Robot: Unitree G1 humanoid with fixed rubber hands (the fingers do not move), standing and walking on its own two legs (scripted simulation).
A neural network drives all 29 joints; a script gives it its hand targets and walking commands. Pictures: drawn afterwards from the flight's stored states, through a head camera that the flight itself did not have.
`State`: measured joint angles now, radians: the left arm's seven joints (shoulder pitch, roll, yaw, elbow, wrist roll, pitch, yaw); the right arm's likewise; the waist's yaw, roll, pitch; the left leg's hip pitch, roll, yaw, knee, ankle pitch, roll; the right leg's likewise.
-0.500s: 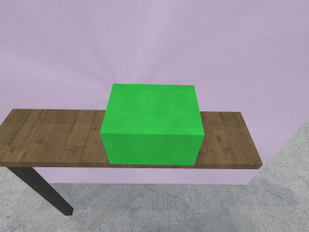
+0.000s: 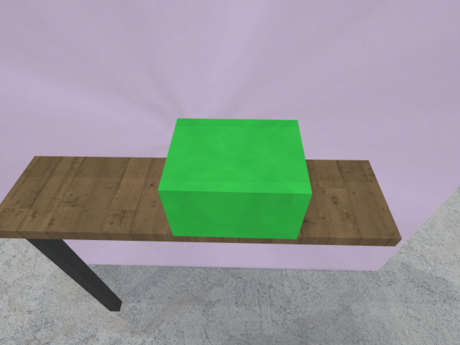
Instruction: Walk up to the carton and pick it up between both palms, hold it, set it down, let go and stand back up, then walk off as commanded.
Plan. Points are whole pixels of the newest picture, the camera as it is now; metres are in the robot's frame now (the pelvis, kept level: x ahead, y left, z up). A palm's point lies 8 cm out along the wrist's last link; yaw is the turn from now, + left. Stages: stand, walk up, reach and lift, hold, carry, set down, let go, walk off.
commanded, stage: walk up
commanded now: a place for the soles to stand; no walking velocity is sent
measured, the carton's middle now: (235, 177) +0.46 +0.01 +0.02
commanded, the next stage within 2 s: reach and lift in 0.14 s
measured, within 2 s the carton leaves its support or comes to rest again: neither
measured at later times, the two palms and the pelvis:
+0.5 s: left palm (119, 315) +0.21 +0.24 -0.10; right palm out of the picture +0.15 -0.27 -0.12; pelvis +0.00 +0.00 -0.03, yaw -2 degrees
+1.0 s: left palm (99, 324) +0.18 +0.25 -0.05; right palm (389, 333) +0.18 -0.25 -0.05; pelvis +0.03 -0.02 +0.00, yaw -2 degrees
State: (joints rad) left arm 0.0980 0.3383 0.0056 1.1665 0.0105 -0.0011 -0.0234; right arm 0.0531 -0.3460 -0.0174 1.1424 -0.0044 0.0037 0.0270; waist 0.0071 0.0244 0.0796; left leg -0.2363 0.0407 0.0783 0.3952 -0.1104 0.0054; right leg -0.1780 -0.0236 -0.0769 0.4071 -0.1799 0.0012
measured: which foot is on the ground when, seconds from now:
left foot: down 0.00-1.00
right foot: down 0.00-1.00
